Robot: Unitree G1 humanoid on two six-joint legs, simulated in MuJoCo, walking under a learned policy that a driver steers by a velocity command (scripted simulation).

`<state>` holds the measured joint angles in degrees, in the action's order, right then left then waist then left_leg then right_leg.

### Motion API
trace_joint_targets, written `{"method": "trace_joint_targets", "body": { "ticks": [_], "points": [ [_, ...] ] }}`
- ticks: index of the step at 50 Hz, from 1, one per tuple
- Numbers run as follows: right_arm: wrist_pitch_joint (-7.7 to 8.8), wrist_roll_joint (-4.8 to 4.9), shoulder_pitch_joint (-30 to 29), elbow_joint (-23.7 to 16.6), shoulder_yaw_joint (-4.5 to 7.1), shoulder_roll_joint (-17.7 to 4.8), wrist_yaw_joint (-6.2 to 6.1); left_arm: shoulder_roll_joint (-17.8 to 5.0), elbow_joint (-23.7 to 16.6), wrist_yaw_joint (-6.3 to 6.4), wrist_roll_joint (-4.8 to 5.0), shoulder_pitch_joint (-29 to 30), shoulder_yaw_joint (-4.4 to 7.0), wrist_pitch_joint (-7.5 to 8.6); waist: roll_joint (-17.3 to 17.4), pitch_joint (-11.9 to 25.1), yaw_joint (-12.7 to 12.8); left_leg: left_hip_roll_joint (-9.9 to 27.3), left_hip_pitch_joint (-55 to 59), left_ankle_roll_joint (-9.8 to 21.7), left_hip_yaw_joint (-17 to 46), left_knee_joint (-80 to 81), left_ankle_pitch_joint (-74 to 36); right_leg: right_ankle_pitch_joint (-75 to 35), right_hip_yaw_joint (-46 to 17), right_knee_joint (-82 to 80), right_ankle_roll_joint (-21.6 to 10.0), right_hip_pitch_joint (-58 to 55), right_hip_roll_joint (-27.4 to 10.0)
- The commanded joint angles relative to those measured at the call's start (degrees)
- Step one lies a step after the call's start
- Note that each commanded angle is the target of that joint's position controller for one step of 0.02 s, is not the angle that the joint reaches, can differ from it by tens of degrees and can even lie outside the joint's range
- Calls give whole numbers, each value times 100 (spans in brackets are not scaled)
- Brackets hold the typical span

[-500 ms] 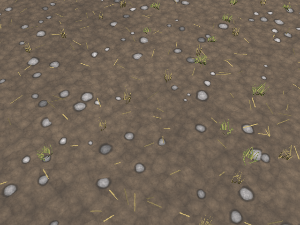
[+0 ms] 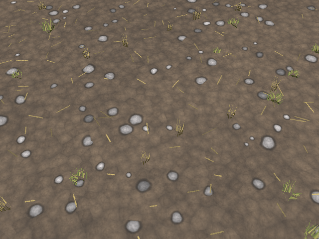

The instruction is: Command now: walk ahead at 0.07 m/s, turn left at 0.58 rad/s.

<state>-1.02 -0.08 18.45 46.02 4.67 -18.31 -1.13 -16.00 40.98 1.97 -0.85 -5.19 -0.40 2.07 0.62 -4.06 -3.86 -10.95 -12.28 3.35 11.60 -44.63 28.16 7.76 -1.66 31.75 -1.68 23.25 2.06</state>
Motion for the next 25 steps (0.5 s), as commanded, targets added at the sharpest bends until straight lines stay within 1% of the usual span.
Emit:
{"method": "trace_joint_targets", "body": {
  "ticks": [1, 2, 3, 4, 5, 6, 7, 11, 14, 16, 18, 19, 20, 21, 22, 23, 24, 25],
  "points": [
    [-58, -158, 613, -266, 157, -731, -50, -789, -260, 34, 90, -958, 256, -100, -516, 1414, 255, 359, -1487, -302, -492, -2643, 898, -4138, -2563, -820, -1464, -2367, -2637],
    [-117, -158, 313, -277, 159, -689, 8, -559, -308, 41, 67, -675, 198, -134, -296, 1010, 238, 519, -1521, -384, -563, -2631, 486, -3379, -1852, -992, -1237, -1942, -2197],
    [-189, -119, 146, -337, 157, -626, 74, -527, -356, 63, 22, -450, 181, -172, -503, 808, 180, 651, -1510, -463, -610, -2527, 184, -2601, -1369, -1194, -1007, -1679, -1850],
    [-253, -98, 92, -379, 138, -575, 146, -601, -358, 86, -19, -371, 206, -179, -837, 685, 172, 693, -1453, -548, -698, -2517, -56, -2330, -1014, -1305, -933, -1450, -1613],
    [-289, -61, 112, -373, 116, -534, 191, -652, -348, 73, -62, -375, 235, -179, -953, 682, 184, 659, -1362, -599, -799, -2548, -205, -2299, -757, -1341, -927, -1326, -1488],
    [-306, -29, 69, -416, 106, -516, 219, -666, -339, 59, -76, -423, 254, -168, -956, 743, 196, 646, -1337, -624, -840, -2478, -269, -2287, -625, -1357, -957, -1331, -1486],
    [-317, -19, -18, -460, 95, -499, 235, -681, -326, 50, -79, -485, 273, -157, -919, 782, 227, 662, -1354, -633, -870, -2359, -297, -2186, -542, -1386, -1003, -1370, -1530],
    [-383, -74, -417, -650, 24, -405, 298, -766, -268, 26, -84, -649, 352, -185, -941, 719, 357, 906, -1374, -589, -1020, -1557, -366, -938, -396, -1588, -1100, -1378, -1733],
    [-389, -58, -669, -800, -56, -295, 369, -879, -272, -34, -113, -598, 421, -220, -1033, 654, 413, 1054, -883, -461, -1219, -645, -317, -153, -152, -1629, -1027, -1091, -1775],
    [-364, -36, -727, -870, -70, -322, 385, -983, -251, -74, -134, -643, 476, -254, -1094, 690, 457, 1029, -558, -354, -1395, -164, -224, -50, -53, -1523, -975, -1028, -1847],
    [-319, -24, -667, -907, -75, -326, 393, -1076, -229, -95, -110, -667, 521, -298, -1060, 726, 413, 999, -245, -228, -1520, 458, -347, -114, 40, -1287, -861, -1009, -1920],
    [-279, -31, -477, -864, -80, -293, 389, -1108, -222, -98, -65, -634, 540, -329, -939, 743, 276, 939, 146, -133, -1603, 1086, -697, -176, 215, -1007, -695, -841, -1882],
    [-228, -58, -279, -786, -63, -345, 355, -1062, -170, -105, -49, -766, 550, -353, -652, 721, 202, 885, 582, -29, -1449, 1755, -1036, -22, 435, -586, -393, -519, -1782],
    [-167, -122, -217, -788, 1, -649, 280, -825, -141, -151, -64, -1015, 520, -388, 488, 489, 225, 1617, 741, 145, -124, 2861, -909, 898, 963, 547, 72, 102, -1336],
    [-156, -121, -339, -1025, 210, -1588, 248, -436, -583, -101, -61, -798, 404, -442, 1868, 125, 290, 3260, 446, 845, 2300, 3260, -1954, 2843, 1095, 1553, 495, 1508, -217],
    [-160, -195, 8, -910, 261, -1492, 191, -725, -621, -26, -109, -265, 457, -521, 1081, 79, -83, 3238, -19, 1274, 1941, 3100, -2534, 2694, 187, 2579, 433, 1249, -334],
    [-154, -152, -295, -897, 157, -1154, 147, -661, -572, -52, -5, -389, 459, -556, 866, 52, 237, 2821, -147, 1200, 1356, 2977, -2548, 2192, -7, 2797, 390, 1146, -389],
    [-158, -110, -731, -939, 80, -890, 128, -678, -417, -82, 44, -624, 473, -526, 727, 5, 484, 2384, -184, 943, 820, 2964, -2423, 1658, -46, 2726, 341, 1012, -430]
  ]
}}
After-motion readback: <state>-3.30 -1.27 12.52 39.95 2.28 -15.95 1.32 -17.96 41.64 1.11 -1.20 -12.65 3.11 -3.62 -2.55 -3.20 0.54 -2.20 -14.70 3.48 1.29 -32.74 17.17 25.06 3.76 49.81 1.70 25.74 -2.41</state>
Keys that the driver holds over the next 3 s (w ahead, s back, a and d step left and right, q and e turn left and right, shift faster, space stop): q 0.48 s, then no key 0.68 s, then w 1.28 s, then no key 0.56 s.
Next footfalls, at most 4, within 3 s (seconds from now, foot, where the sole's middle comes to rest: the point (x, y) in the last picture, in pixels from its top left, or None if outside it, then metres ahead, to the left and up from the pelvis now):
0.42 left None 0.01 0.11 -0.76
0.88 right None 0.06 -0.08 -0.76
1.92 right None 0.42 0.11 -0.76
2.46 left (74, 197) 0.65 0.38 -0.76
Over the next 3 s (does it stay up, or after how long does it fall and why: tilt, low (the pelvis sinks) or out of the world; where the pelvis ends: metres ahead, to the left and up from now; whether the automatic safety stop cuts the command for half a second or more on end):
stays up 0.67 0.29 0.01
